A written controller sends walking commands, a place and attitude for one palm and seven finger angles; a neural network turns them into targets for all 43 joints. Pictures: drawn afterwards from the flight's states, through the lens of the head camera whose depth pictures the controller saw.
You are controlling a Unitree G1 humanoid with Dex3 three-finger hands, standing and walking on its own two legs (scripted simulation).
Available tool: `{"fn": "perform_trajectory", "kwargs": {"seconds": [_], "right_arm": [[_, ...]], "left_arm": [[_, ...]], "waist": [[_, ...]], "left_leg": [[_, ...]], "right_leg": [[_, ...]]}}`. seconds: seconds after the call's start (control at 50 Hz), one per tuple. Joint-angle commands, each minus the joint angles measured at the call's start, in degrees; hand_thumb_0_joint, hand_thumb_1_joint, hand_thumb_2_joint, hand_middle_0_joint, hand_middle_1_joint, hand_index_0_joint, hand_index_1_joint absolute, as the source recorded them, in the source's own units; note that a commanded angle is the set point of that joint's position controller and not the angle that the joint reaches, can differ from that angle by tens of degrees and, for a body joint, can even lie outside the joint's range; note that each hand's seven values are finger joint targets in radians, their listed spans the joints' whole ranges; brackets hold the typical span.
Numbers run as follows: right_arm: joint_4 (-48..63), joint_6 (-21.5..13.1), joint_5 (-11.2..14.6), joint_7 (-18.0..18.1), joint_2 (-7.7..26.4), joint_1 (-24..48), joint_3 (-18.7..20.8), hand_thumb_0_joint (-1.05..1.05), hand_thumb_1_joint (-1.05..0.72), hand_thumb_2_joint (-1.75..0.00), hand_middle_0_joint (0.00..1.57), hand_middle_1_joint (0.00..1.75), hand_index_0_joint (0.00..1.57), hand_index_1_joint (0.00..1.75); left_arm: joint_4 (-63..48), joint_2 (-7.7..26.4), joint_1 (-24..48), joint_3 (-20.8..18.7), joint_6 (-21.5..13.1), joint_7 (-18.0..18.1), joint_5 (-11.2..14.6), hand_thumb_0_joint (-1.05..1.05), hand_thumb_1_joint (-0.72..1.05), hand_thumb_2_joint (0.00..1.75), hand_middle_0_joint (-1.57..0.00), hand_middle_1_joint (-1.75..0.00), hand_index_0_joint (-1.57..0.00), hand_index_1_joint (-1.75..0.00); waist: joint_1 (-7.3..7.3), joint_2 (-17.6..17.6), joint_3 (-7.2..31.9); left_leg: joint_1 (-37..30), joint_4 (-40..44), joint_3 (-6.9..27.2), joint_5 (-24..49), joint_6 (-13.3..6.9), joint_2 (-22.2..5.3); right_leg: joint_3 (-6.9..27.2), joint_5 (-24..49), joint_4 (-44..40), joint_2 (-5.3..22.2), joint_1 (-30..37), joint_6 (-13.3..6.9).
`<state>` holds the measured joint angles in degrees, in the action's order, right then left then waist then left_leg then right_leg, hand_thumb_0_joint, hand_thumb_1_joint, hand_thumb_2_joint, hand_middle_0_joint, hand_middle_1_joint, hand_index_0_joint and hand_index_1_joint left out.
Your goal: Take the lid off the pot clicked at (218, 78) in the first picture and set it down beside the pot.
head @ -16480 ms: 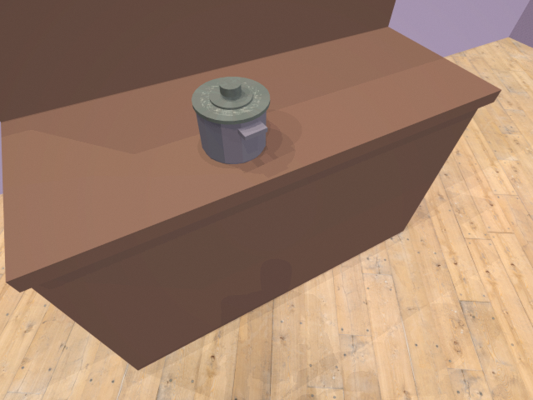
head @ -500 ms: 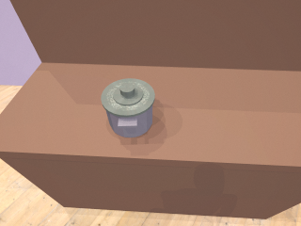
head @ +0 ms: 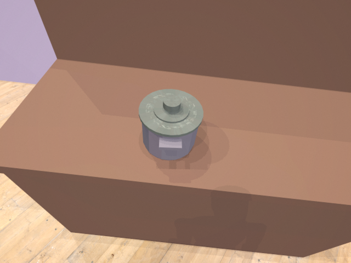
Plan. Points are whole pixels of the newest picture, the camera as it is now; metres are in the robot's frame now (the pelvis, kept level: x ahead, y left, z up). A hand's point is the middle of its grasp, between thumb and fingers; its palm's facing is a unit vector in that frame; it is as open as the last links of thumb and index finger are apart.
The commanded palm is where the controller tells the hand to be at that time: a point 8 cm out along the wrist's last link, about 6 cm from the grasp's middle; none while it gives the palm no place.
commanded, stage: come to a stop and stand still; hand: left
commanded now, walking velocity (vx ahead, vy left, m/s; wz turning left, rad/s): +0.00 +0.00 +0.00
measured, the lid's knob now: (171, 103) +0.44 +0.05 +0.13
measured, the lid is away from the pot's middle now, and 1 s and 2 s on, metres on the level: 0.00 0.00 0.00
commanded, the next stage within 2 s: look again from close up in 0.06 s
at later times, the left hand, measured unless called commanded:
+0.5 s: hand out of the picture -0.04 +0.17 -0.18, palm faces +0.01 -0.99 -0.15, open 7.3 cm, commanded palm none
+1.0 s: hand out of the picture -0.04 +0.16 -0.18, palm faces +0.01 -0.99 -0.14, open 7.3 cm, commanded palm none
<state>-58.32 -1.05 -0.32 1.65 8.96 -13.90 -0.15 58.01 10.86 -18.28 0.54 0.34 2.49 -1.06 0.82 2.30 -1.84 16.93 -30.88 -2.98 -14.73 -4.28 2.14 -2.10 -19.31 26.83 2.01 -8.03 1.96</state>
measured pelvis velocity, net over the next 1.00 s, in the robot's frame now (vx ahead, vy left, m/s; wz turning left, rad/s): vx -0.01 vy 0.01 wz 0.00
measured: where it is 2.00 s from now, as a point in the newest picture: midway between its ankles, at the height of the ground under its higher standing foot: outside the picture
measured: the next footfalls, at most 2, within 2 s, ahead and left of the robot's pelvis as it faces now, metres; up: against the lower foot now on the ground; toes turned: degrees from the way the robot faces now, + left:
none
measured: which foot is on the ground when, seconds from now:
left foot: down 0.00-1.00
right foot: down 0.00-1.00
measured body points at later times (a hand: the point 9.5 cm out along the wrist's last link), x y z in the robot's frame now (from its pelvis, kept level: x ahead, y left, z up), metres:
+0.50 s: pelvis -0.01 +0.01 +0.00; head +0.02 +0.04 +0.45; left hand -0.04 +0.22 -0.17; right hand +0.03 -0.23 -0.14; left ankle +0.02 +0.07 -0.73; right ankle -0.06 -0.14 -0.73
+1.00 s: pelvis -0.01 +0.01 +0.00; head +0.02 +0.03 +0.45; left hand -0.04 +0.22 -0.17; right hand -0.02 -0.22 -0.14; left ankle +0.02 +0.07 -0.73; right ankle -0.06 -0.14 -0.73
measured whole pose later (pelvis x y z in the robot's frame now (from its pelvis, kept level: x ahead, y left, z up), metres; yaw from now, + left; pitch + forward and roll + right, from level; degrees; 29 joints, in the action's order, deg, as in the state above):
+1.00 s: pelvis -0.01 +0.01 +0.00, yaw +0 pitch +0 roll -1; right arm -63.4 -1.1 0.0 1.7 7.1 -17.1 -0.1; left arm 61.9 9.0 -20.0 1.3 -0.1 2.3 -1.1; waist 0.8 2.8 -2.6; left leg 15.3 -26.5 -3.2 -11.8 -4.8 3.2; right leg -2.0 -17.1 23.9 2.9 -7.1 2.6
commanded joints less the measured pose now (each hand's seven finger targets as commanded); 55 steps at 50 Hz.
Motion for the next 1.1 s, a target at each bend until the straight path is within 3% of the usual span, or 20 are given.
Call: {"fn": "perform_trajectory", "kwargs": {"seconds": [0.0, 0.1, 0.18, 0.28, 0.4, 0.46, 0.52, 0.58, 0.6, 0.68, 0.8, 0.94, 0.98, 1.0, 1.08], "right_arm": [[2.0, -1.1, 0.1, 0.0, 6.6, -2.6, 1.0, 0.00, -0.90, -0.90, 0.20, 0.30, 0.20, 0.30], [1.7, -1.2, 0.2, 0.1, 6.4, -2.3, 1.0, 0.00, -0.90, -0.90, 0.20, 0.30, 0.20, 0.30], [1.4, -1.0, 0.2, 0.0, 6.3, -2.1, 0.9, 0.00, -0.90, -0.90, 0.20, 0.30, 0.20, 0.30], [1.0, -1.1, 0.2, -0.1, 6.2, -2.3, 0.9, 0.00, -0.90, -0.90, 0.20, 0.30, 0.20, 0.30], [0.1, -1.2, 0.3, -0.1, 5.9, -2.7, 0.9, 0.00, -0.90, -0.90, 0.20, 0.30, 0.20, 0.30], [-0.3, -1.2, 0.3, -0.1, 5.9, -3.3, 0.8, 0.00, -0.90, -0.90, 0.20, 0.30, 0.20, 0.30], [-0.7, -1.2, 0.3, -0.1, 5.8, -3.6, 0.8, 0.00, -0.90, -0.90, 0.20, 0.30, 0.20, 0.30], [-1.2, -1.2, 0.3, 0.0, 5.4, -4.4, 0.8, 0.00, -0.90, -0.90, 0.20, 0.30, 0.20, 0.30], [-1.5, -1.3, 0.3, 0.0, 5.3, -4.3, 0.8, 0.00, -0.90, -0.90, 0.20, 0.30, 0.20, 0.30], [-2.0, -1.2, 0.3, 0.0, 5.2, -5.3, 0.7, 0.00, -0.90, -0.90, 0.20, 0.30, 0.20, 0.30], [-2.9, -1.2, 0.4, 0.0, 4.4, -5.8, 0.8, 0.00, -0.90, -0.90, 0.20, 0.30, 0.20, 0.30], [-3.3, -1.1, 0.3, 0.1, 4.1, -6.5, 0.8, 0.00, -0.90, -0.90, 0.20, 0.30, 0.20, 0.30], [-3.7, -1.3, 0.4, 0.2, 3.7, -6.9, 1.0, 0.00, -0.90, -0.90, 0.20, 0.30, 0.20, 0.30], [-3.8, -1.3, 0.5, 0.2, 3.7, -6.7, 1.1, 0.00, -0.90, -0.90, 0.20, 0.30, 0.20, 0.30], [-4.0, -1.1, 0.4, 0.6, 4.0, -6.2, 1.5, 0.00, -0.90, -0.90, 0.20, 0.30, 0.20, 0.30]], "left_arm": [[-1.5, 4.7, -5.6, -0.8, -0.9, 0.3, 0.1, 0.00, 0.90, 0.90, -0.20, -0.30, -0.20, -0.30], [-0.9, 4.6, -6.4, -0.6, -1.0, 0.2, 0.1, 0.00, 0.90, 0.90, -0.20, -0.30, -0.20, -0.30], [-0.3, 4.1, -6.8, -0.5, -0.8, 0.2, 0.0, 0.00, 0.90, 0.90, -0.20, -0.30, -0.20, -0.30], [0.2, 4.0, -7.4, -0.3, -0.9, 0.1, -0.1, 0.00, 0.90, 0.90, -0.20, -0.30, -0.20, -0.30], [0.7, 4.1, -7.8, -0.3, -1.0, 0.1, 0.0, 0.00, 0.90, 0.90, -0.20, -0.30, -0.20, -0.30], [1.1, 3.8, -7.9, -0.3, -1.0, 0.1, 0.0, 0.00, 0.90, 0.90, -0.20, -0.30, -0.20, -0.30], [1.5, 3.5, -8.3, -0.2, -1.0, 0.1, 0.0, 0.00, 0.90, 0.90, -0.20, -0.30, -0.20, -0.30], [1.9, 3.2, -8.3, -0.2, -1.0, 0.1, 0.0, 0.00, 0.90, 0.90, -0.20, -0.30, -0.20, -0.30], [2.0, 3.6, -8.2, -0.1, -1.0, 0.1, 0.1, 0.00, 0.90, 0.90, -0.20, -0.30, -0.20, -0.30], [2.4, 2.8, -8.4, -0.2, -0.9, 0.2, 0.0, 0.00, 0.90, 0.90, -0.20, -0.30, -0.20, -0.30], [3.0, 2.6, -8.4, -0.1, -1.0, 0.1, 0.1, 0.00, 0.90, 0.90, -0.20, -0.30, -0.20, -0.30], [3.4, 1.8, -8.7, -0.1, -1.0, 0.2, 0.1, 0.00, 0.90, 0.90, -0.20, -0.30, -0.20, -0.30], [3.7, 1.3, -9.2, 0.1, -0.9, 0.2, 0.2, 0.00, 0.90, 0.90, -0.20, -0.30, -0.20, -0.30], [3.8, 1.3, -9.3, 0.1, -0.9, 0.1, 0.2, 0.00, 0.90, 0.90, -0.20, -0.30, -0.20, -0.30], [4.0, 0.7, -9.5, 0.1, -0.4, 0.2, 0.2, 0.00, 0.90, 0.90, -0.20, -0.30, -0.20, -0.30]], "waist": [[-0.04, -3.4, 1.0], [0.02, -3.0, 0.8], [-0.12, -3.9, -1.4], [-0.07, -3.1, -1.0], [0.17, -2.2, -0.8], [-0.02, -3.5, -1.1], [0.15, -2.2, -1.1], [0.05, -3.9, -1.5], [0.30, -2.3, -1.3], [0.04, -3.2, -1.7], [0.25, -1.8, -2.3], [0.05, -3.0, -3.0], [-0.16, -3.0, -1.8], [0.00, -1.4, -1.5], [-0.31, -4.5, -1.6]], "left_leg": [[-5.5, 7.5, 10.3, 14.8, 0.2, -8.9], [-6.3, 7.6, 9.8, 15.7, 0.3, -8.7], [-5.0, 9.7, 10.1, 9.3, 0.4, -8.4], [-5.0, 10.4, 10.1, 7.4, 0.4, -8.3], [-4.9, 9.9, 9.9, 9.5, 0.3, -8.4], [-4.8, 10.8, 10.0, 7.6, 0.4, -8.3], [-4.7, 10.6, 9.8, 7.6, 0.4, -8.4], [-4.6, 11.6, 10.1, 6.5, 0.4, -8.4], [-4.5, 11.0, 10.0, 8.1, 0.3, -8.6], [-4.4, 12.1, 10.5, 5.9, 0.3, -8.6], [-3.7, 11.3, 10.1, 7.0, 0.2, -8.4], [-3.1, 11.9, 10.3, 4.3, 0.3, -8.2], [-4.5, 13.1, 11.4, 4.0, 0.2, -9.1], [-4.4, 12.9, 11.7, 5.5, 0.0, -9.7], [-5.7, 13.4, 12.6, 8.0, -0.2, -10.9]], "right_leg": [[2.6, 8.5, -3.7, 3.5, -3.1, -3.5], [2.9, 9.5, -4.7, 4.0, -2.8, -3.2], [3.1, 6.3, -5.4, 4.1, -3.9, -3.2], [2.9, 6.2, -5.7, 4.5, -3.6, -3.0], [3.0, 8.0, -6.2, 4.6, -2.7, -3.1], [3.1, 6.7, -6.1, 4.6, -3.0, -3.1], [2.9, 7.1, -6.3, 4.8, -2.7, -3.1], [2.9, 6.2, -6.1, 4.6, -3.1, -3.1], [2.6, 7.3, -6.3, 4.5, -2.4, -3.0], [2.6, 5.9, -6.1, 4.5, -3.0, -3.0], [2.6, 7.2, -6.5, 4.7, -2.6, -3.2], [2.6, 5.8, -6.2, 4.6, -3.3, -3.2], [2.1, 5.8, -6.0, 4.1, -3.4, -2.7], [1.6, 6.6, -6.1, 3.9, -2.6, -2.5], [1.0, 6.4, -5.4, 3.5, -3.8, -1.8]]}}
